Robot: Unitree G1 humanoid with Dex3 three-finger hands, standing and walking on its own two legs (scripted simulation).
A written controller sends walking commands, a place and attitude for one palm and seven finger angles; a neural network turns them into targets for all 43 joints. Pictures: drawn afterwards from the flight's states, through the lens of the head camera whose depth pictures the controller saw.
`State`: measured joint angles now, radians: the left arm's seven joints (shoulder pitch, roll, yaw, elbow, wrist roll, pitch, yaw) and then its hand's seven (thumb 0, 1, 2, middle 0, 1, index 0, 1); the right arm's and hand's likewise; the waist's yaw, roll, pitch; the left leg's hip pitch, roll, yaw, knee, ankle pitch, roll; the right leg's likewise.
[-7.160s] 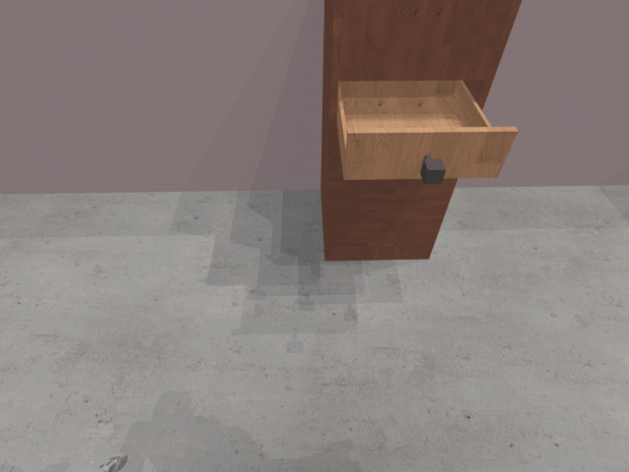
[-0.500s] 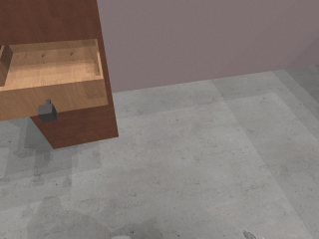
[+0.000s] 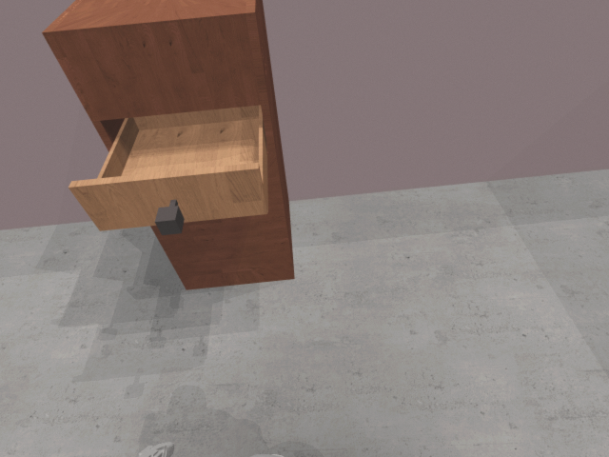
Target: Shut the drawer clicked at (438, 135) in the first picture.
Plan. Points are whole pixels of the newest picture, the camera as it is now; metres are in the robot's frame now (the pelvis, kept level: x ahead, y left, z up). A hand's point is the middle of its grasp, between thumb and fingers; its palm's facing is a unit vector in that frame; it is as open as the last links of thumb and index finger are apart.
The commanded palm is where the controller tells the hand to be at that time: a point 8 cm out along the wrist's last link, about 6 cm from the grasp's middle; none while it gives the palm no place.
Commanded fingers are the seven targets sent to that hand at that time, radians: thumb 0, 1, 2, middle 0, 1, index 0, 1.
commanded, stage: turn to face it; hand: left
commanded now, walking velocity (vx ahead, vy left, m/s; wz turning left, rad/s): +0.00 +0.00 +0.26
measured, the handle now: (171, 213) +0.59 +0.31 -0.07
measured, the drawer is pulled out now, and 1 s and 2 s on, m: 0.24 0.24 0.24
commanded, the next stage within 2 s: take the last steps up to it in 0.02 s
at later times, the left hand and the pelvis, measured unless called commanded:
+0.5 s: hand out of the picture -0.09 +0.25 -0.18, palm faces +0.21 -0.96 -0.16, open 7.4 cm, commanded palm none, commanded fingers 0.00 0.90 0.90 -0.20 -0.30 -0.20 -0.30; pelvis +0.00 +0.08 +0.01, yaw +6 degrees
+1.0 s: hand (145, 413) +0.22 +0.29 -0.17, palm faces +0.08 -0.99 -0.12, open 7.4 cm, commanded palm none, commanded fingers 0.00 0.90 0.90 -0.20 -0.30 -0.20 -0.30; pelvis +0.14 +0.13 +0.00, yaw +6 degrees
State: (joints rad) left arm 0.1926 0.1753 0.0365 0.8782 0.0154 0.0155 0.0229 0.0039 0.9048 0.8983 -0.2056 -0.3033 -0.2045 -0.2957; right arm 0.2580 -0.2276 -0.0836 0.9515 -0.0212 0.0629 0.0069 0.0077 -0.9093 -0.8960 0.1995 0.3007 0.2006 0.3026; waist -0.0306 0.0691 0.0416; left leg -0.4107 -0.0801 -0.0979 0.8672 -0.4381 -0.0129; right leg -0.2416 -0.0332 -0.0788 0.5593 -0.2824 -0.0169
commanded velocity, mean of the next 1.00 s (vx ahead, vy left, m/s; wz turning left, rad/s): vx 0.25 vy -0.02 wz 0.01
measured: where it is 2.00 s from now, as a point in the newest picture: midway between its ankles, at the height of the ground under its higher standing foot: outside the picture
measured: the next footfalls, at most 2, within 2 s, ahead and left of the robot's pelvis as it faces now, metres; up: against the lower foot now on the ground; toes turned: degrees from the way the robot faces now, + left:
left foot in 0.40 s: +0.01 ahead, +0.15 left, +0.00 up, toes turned +12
right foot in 1.08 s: +0.29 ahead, +0.07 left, +0.00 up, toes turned -2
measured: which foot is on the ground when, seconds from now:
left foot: up 0.00-0.38, down 0.40-1.00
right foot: down 0.00-0.40, up 0.42-1.00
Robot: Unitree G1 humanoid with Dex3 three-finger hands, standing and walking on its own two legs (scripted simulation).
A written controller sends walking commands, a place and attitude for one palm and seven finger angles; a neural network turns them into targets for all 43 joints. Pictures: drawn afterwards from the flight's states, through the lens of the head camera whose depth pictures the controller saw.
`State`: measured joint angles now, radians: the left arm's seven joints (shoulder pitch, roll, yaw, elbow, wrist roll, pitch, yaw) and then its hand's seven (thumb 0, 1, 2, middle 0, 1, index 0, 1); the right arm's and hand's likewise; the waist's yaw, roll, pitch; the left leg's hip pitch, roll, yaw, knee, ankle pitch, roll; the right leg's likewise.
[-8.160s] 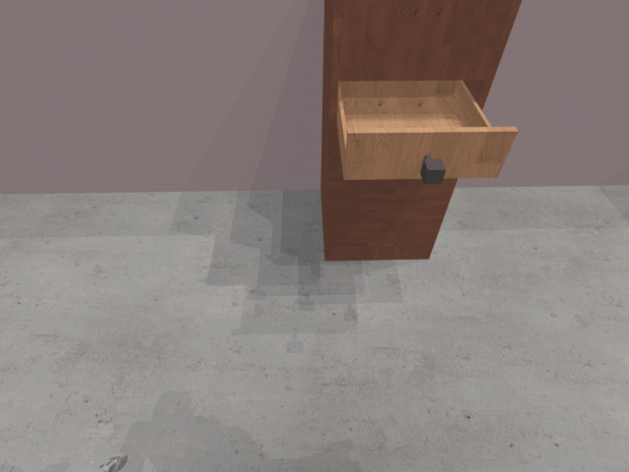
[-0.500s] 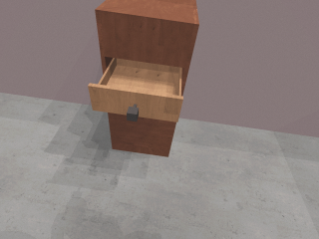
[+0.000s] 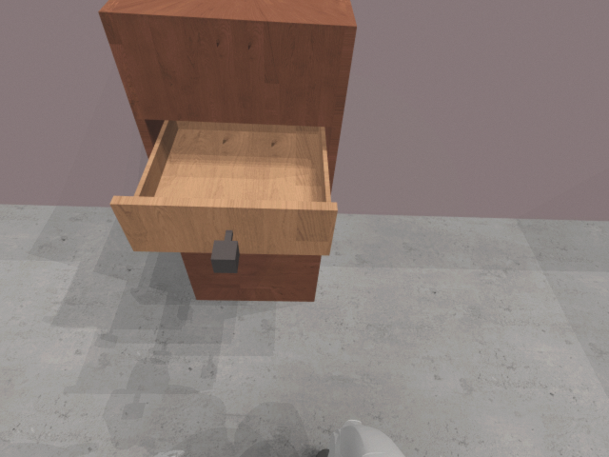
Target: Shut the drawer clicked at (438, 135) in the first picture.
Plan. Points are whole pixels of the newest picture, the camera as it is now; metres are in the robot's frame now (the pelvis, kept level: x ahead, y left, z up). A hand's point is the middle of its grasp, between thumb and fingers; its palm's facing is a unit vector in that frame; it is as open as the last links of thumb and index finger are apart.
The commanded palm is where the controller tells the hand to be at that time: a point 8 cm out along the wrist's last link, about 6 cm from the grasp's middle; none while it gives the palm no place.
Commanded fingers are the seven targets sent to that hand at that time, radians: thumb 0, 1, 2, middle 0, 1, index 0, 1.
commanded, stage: take the last steps up to it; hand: left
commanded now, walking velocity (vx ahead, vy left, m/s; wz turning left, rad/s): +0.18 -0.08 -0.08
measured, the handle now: (227, 248) +0.47 +0.14 -0.06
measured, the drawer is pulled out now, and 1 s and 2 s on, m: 0.24 0.24 0.24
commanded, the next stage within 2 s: come to a stop and stand still in 0.06 s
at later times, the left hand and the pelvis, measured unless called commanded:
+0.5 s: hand out of the picture +0.14 +0.17 -0.17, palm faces +0.05 -0.98 -0.20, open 7.3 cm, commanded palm none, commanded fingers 0.00 0.90 0.90 -0.20 -0.30 -0.20 -0.30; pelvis +0.13 +0.00 +0.00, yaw -2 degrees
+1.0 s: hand (196, 447) +0.17 +0.15 -0.15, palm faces -0.03 -0.95 -0.30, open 7.4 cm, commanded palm none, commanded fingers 0.00 0.90 0.90 -0.20 -0.30 -0.20 -0.30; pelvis +0.09 -0.05 +0.00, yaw -3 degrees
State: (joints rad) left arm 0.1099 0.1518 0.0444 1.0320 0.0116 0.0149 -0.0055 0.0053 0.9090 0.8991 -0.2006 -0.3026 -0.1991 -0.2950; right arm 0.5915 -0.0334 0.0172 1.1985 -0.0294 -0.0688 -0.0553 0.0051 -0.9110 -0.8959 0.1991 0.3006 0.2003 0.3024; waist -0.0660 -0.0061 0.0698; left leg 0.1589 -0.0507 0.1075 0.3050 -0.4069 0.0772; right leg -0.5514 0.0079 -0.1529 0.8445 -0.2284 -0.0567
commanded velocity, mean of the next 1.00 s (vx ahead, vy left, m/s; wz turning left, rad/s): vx -0.09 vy -0.03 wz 0.00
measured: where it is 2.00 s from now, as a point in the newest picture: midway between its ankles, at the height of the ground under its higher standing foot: outside the picture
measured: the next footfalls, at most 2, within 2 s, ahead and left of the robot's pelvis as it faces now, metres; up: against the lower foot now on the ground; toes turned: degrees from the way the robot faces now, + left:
right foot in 0.08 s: +0.14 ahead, -0.07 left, +0.00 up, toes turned -8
left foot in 0.54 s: +0.19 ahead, +0.13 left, +0.00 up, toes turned +1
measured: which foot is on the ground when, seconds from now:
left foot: down 0.00-0.06, up 0.08-0.52, down 0.54-0.96, up 0.98-1.00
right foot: up 0.00-0.06, down 0.08-0.56, up 0.58-0.94, down 0.96-1.00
